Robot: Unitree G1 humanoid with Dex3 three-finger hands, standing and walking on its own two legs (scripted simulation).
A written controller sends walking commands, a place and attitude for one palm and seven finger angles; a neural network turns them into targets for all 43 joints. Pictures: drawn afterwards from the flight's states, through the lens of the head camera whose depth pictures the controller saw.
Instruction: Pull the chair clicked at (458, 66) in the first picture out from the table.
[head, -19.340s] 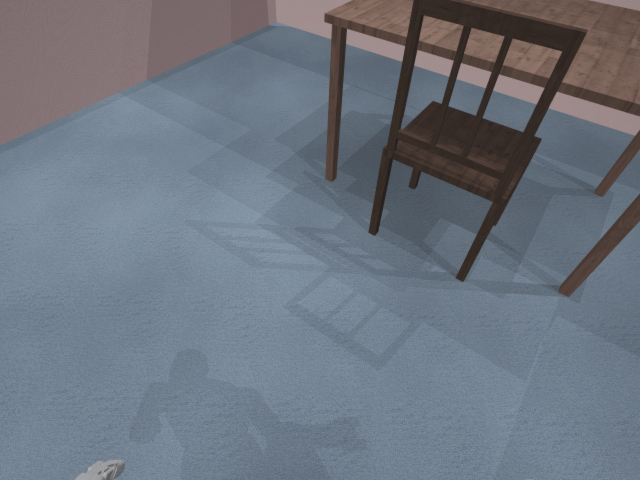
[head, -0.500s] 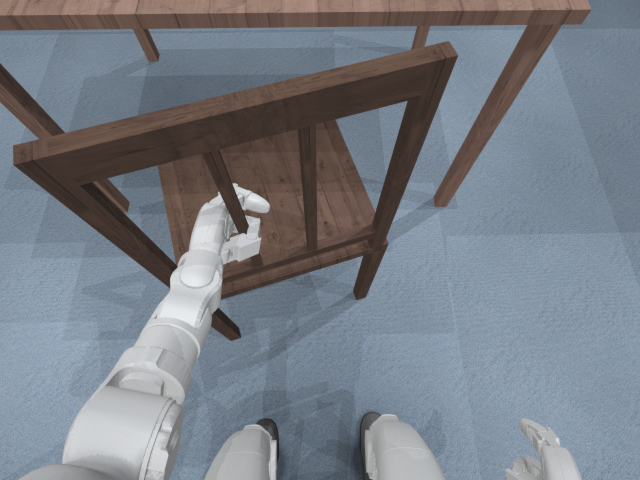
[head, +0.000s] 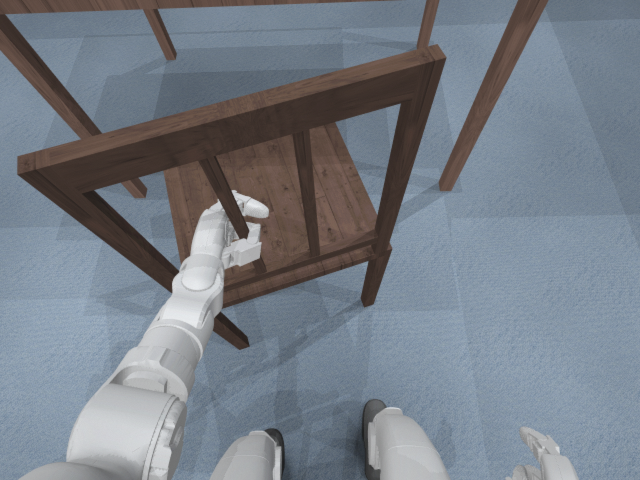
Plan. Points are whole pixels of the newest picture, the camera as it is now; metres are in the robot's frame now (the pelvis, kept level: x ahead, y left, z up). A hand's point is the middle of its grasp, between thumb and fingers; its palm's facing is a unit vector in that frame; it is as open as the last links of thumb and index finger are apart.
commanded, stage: step backward, pulling the chair out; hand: left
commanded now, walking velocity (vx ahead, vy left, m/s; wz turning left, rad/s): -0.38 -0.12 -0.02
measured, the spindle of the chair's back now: (241, 227) +0.43 +0.12 -0.06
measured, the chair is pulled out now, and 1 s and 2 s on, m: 0.31 0.49 0.56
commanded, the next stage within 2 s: stop walking, hand still on the chair in 1.16 s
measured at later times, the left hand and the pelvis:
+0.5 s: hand (248, 314) +0.30 +0.10 -0.05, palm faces -0.04 -0.98 -0.19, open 4.9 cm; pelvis -0.09 +0.00 -0.01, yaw +1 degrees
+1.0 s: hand (236, 377) +0.22 +0.11 -0.05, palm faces -0.01 -0.98 -0.20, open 4.9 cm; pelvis -0.16 -0.01 +0.00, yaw +0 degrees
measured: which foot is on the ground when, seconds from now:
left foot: down 0.00-0.14, up 0.16-0.40, down 0.42-1.00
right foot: down 0.00-0.48, up 0.50-0.56, down 0.58-0.76, up 0.78-0.88, down 0.90-1.00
